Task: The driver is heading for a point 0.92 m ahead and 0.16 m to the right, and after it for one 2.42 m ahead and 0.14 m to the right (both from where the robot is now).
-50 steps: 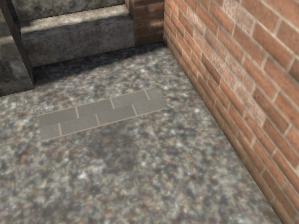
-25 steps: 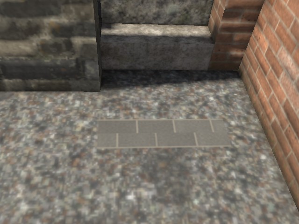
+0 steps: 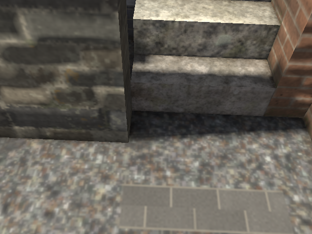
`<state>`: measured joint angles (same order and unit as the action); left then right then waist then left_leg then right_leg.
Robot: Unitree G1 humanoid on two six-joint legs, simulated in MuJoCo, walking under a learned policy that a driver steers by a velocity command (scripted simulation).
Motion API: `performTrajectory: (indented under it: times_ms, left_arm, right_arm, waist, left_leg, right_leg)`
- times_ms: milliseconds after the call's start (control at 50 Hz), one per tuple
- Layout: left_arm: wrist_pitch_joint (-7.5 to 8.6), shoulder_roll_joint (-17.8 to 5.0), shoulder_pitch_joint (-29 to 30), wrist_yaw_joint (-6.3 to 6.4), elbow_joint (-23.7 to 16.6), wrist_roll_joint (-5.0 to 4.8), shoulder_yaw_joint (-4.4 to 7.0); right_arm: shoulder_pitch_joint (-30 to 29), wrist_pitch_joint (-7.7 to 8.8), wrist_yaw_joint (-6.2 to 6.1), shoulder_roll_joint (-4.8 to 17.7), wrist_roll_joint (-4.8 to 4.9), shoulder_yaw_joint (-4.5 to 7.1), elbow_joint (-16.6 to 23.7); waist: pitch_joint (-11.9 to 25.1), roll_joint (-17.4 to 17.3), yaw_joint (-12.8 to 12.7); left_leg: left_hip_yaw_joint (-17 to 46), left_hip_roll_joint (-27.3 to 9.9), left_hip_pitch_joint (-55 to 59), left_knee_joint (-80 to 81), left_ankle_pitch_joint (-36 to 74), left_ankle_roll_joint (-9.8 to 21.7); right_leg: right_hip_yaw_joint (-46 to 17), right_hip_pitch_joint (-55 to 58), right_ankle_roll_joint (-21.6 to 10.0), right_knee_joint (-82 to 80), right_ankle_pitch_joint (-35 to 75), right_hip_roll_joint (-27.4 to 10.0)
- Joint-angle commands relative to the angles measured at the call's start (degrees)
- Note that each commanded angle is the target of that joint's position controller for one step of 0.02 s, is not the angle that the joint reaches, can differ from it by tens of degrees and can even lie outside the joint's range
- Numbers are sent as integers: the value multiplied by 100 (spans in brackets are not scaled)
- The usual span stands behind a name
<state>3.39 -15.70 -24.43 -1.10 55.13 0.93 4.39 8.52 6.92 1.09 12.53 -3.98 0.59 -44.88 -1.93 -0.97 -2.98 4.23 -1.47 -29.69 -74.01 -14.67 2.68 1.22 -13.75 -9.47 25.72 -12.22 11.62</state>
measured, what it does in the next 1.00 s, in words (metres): walks ahead, turning right: left foot, then right foot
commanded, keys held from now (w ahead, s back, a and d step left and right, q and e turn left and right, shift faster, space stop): w+e+shift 0.52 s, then w+shift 0.14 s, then w+q+shift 0.12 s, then q+shift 0.22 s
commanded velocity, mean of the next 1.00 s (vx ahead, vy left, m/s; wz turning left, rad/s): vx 0.87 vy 0.01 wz -0.48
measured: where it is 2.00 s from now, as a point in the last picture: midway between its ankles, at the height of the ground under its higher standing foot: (224, 170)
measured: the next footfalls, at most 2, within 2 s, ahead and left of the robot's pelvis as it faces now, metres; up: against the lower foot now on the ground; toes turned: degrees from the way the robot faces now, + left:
left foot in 0.26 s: +0.48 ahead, +0.15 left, +0.00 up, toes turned -16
right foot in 0.70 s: +0.75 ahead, -0.24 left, +0.00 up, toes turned -36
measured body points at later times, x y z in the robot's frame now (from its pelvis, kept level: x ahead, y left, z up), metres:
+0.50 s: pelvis +0.46 +0.01 +0.01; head +0.48 +0.00 +0.46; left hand +0.75 +0.18 -0.07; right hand +0.33 -0.27 -0.11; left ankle +0.44 +0.16 -0.73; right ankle +0.45 -0.10 -0.64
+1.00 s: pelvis +0.80 -0.19 +0.02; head +0.85 -0.23 +0.46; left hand +0.97 +0.02 -0.11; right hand +0.79 -0.48 -0.12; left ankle +1.00 -0.18 -0.68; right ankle +0.72 -0.21 -0.73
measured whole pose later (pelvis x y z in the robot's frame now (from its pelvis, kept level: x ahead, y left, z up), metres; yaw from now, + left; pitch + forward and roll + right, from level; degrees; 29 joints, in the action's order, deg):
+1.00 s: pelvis +0.80 -0.19 +0.02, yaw -30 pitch +1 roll -1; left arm 8.4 -14.4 -17.2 1.2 52.2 -0.2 1.9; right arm 7.7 4.8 0.5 16.0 -2.2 1.0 -49.7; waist -6.5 -2.1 -1.7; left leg -2.7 -1.3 -35.8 -40.8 -1.6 1.6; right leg 10.5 -4.1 -4.9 18.9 -14.5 2.8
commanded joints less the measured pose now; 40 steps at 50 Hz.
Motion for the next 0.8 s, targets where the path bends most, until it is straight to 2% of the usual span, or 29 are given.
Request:
performTrajectory:
  times_ms: [20, 60, 100, 120, 140, 180, 220, 240, 260, 280, 300, 320, 340, 360, 380, 440, 480, 520, 560, 600, 640, 660, 680, 700, 720, 740, 760, 780, 800]
  left_arm:
    - [271, -514, 148, 34, -434, -77, 38]
    - [307, -565, 16, 36, -535, -76, 60]
    - [302, -646, -172, 9, -552, -112, 115]
    - [294, -706, -322, -9, -539, -150, 138]
    - [288, -900, -333, -4, -575, -104, 208]
    - [247, -936, -419, 34, -576, -124, 243]
    - [275, -1106, -409, 55, -574, -134, 288]
    - [278, -1306, -259, 41, -603, -118, 336]
    - [318, -1245, 111, 17, -718, -94, 333]
    - [375, -340, 307, 28, -877, -13, 89]
    - [280, -17, -408, 61, -1282, -405, -88]
    - [128, -500, 42, 114, -1124, -266, -42]
    - [55, -626, 581, 39, -1192, -132, 3]
    - [7, -563, 824, -32, -1239, -47, 1]
    - [-66, -401, 1130, -99, -1376, 87, -22]
    - [-233, -47, 1464, -226, -1698, 148, -136]
    - [-269, -60, 1919, -296, -2071, 97, -189]
    - [-269, -169, 2165, -395, -2243, 74, -231]
    - [-220, -219, 2611, -460, -2377, 89, -295]
    - [-219, -241, 2796, -503, -2361, 154, -314]
    - [-162, -468, 2261, -404, -2109, 251, -247]
    - [-126, -607, 1565, -347, -1886, 301, -189]
    - [-28, -743, 568, -229, -1510, 410, -88]
    - [-31, -1165, -78, -101, -1245, 519, 60]
    - [1, -1740, 351, 21, -1458, 658, 117]
    - [10, -1750, -153, 70, -1456, 421, 201]
    - [98, -1463, 407, 87, -1292, 264, 104]
    - [164, -1033, 801, 95, -1218, 238, -8]
    - [239, -823, 1024, 72, -1087, 201, -50]
  right_arm:
    - [-189, -120, 34, 462, -84, -16, 668]
    - [-1045, -113, 95, 457, 35, -99, 1037]
    - [-1513, -100, 160, 291, 120, -187, 1204]
    - [-1593, -102, 159, 284, 156, -192, 1237]
    - [-1693, -60, 112, 436, 191, -142, 1303]
    - [-1810, -31, 47, 551, 211, -110, 1400]
    - [-1164, -89, -79, 840, 181, 27, 1259]
    - [-312, -92, -173, 1063, 195, 134, 1085]
    - [951, -86, -295, 1396, 139, 287, 814]
    - [2249, -67, -400, 1719, -50, 420, 585]
    - [1723, -34, -249, 1992, -248, 459, 611]
    - [1147, -85, -159, 1354, -102, 447, 719]
    - [820, -73, -123, 887, -18, 332, 673]
    - [761, -78, -106, 658, -45, 284, 490]
    - [986, -18, -133, 656, 19, 289, 314]
    - [1256, 94, -109, 409, 262, 237, -111]
    - [1034, 90, -196, 452, 271, 177, -184]
    - [783, 177, -175, 707, 231, 224, -199]
    - [975, 283, -80, 961, 221, 293, -290]
    - [1323, 297, -91, 1236, 227, 287, -456]
    - [1512, 203, -104, 1600, 248, 337, -563]
    - [1516, 113, -125, 1812, 290, 362, -600]
    - [1341, 28, -170, 1941, 357, 360, -602]
    - [1438, 7, -215, 1598, 309, 268, -606]
    - [2262, -29, -129, 557, 446, 19, -325]
    - [1673, 1, -149, 1177, 576, 139, -181]
    - [1362, -50, -151, 1262, 591, 180, -225]
    - [1420, -59, -144, 1129, 584, 131, -394]
    - [1442, -111, -117, 1000, 509, 94, -565]
  waist:
    - [-428, -170, 475]
    - [-686, -92, 269]
    - [-619, 138, 12]
    - [-478, 219, -104]
    - [-399, 254, -169]
    - [-198, 391, -244]
    - [495, 522, 33]
    - [1019, 575, 508]
    - [1583, 477, 1183]
    - [2289, -498, 1543]
    - [3125, -2129, 829]
    - [2187, -1102, 845]
    - [1327, -556, 849]
    - [867, -112, 766]
    - [492, -153, 699]
    - [128, -416, 409]
    - [-97, -524, 253]
    - [-323, -399, 54]
    - [-619, -33, 147]
    - [-629, -105, 238]
    - [-231, -443, -66]
    - [234, -662, -461]
    - [638, -731, -957]
    - [1093, -370, -1076]
    - [2046, 1247, -114]
    - [2973, 517, -697]
    - [1794, 444, -268]
    - [864, 146, 16]
    - [482, 95, 242]
  left_leg:
    - [-33, -455, -922, 814, 30, -295]
    - [-343, -380, -503, 2124, 878, -468]
    - [-537, -154, 222, 3225, 1860, -484]
    - [-595, -31, 447, 3480, 2184, -458]
    - [-553, 18, 455, 3782, 2295, -432]
    - [-472, 131, 570, 4350, 2181, -368]
    - [-449, 373, 1609, 4726, 1503, -256]
    - [-461, 328, 2654, 4685, 1010, -176]
    - [-128, -172, 4178, 4384, 422, -51]
    - [1238, -1664, 5523, 4320, -1300, 90]
    - [4530, -2993, 6029, 5475, -2408, 766]
    - [4120, -2502, 5149, 5791, -3075, 720]
    - [2936, -2159, 4312, 5804, -2113, 611]
    - [2130, -1923, 3677, 5856, -877, 541]
    - [1486, -1759, 3255, 5987, -152, 416]
    - [443, -1684, 2834, 6272, 753, 216]
    - [-364, -1447, 2496, 6537, 1141, -49]
    - [-1078, -1272, 2204, 6829, 1567, -39]
    - [-1559, -1078, 1797, 7090, 2342, -68]
    - [-1793, -1182, 2118, 7012, 4180, 93]
    - [-1827, -1222, 2787, 5943, 6711, 110]
    - [-1759, -1267, 2754, 4928, 7105, 167]
    - [-1752, -1144, 2373, 3543, 6504, 270]
    - [-1593, -785, 1274, 1561, 3564, 275]
    - [-1135, -93, -632, -1144, -1991, 105]
    - [40, 211, -962, -1513, -1415, 146]
    - [23, -159, -1094, -783, -393, 129]
    - [-67, -262, -793, -198, -201, 22]
    - [-32, -376, -448, 156, -190, -54]
  right_leg:
    - [-2709, -475, -1016, -1854, -408, -1696]
    - [-2358, -1059, -854, -2112, 211, -1440]
    - [-2070, -1143, -524, -2031, 1214, -1196]
    - [-2079, -907, -421, -1929, 1810, -1220]
    - [-2185, -519, -339, -1812, 2157, -1318]
    - [-2239, 282, -192, -1358, 2799, -1398]
    - [-2205, 805, 98, -159, 4303, -1341]
    - [-2166, 590, 185, 876, 4494, -1255]
    - [-2090, -354, 251, 2272, 3652, -1030]
    - [-1666, -1465, 111, 4130, -245, -726]
    - [-985, -2796, 272, 5695, -1807, -524]
    - [-846, -3239, 192, 5740, -1112, -1100]
    - [-702, -3247, 233, 5376, -654, -1269]
    - [-689, -3124, 249, 5108, -484, -1454]
    - [-659, -3084, 252, 4992, -445, -1615]
    - [-559, -3308, 251, 4739, -208, -1887]
    - [-464, -3281, 279, 4310, 393, -1883]
    - [-180, -2975, 280, 3491, 995, -1810]
    - [385, -2148, 169, 2521, 1341, -1551]
    - [685, -1418, -9, 1822, 1391, -1148]
    - [798, -793, -126, 1499, 1017, -656]
    - [625, 137, -217, 1283, 625, -490]
    - [286, 1280, -309, 637, 483, -540]
    - [-362, 2664, -407, 738, 187, -1097]
    - [-3002, 4236, -829, 980, 2094, -3283]
    - [-4129, 4222, -994, -8, 2420, -3593]
    - [-2988, 3282, -795, -339, 2656, -3161]
    - [-2258, 2126, -592, -548, 3108, -2955]
    - [-1649, 1404, -375, -779, 3363, -2696]
Velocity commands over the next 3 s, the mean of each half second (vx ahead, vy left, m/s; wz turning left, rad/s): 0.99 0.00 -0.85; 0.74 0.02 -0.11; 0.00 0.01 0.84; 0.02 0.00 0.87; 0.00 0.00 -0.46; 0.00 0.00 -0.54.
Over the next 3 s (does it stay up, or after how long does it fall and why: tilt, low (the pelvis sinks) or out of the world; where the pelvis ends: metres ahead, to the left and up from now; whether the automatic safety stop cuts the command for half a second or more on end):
stays up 0.80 -0.22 0.00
